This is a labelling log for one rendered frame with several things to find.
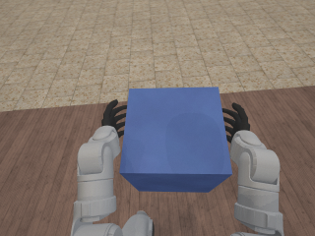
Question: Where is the robot right forearm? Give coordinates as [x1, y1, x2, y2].
[229, 130, 284, 236]

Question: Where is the left robot hand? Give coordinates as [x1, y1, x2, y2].
[101, 99, 127, 138]

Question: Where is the right robot hand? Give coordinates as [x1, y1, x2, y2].
[221, 102, 250, 143]

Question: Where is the robot left shin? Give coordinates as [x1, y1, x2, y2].
[136, 210, 148, 216]

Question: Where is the robot left thigh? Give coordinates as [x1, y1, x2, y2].
[121, 214, 153, 236]

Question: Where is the robot left upper arm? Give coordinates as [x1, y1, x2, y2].
[73, 223, 123, 236]

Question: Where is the robot left forearm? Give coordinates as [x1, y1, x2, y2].
[70, 125, 121, 236]

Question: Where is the carton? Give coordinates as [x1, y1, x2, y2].
[119, 87, 232, 193]

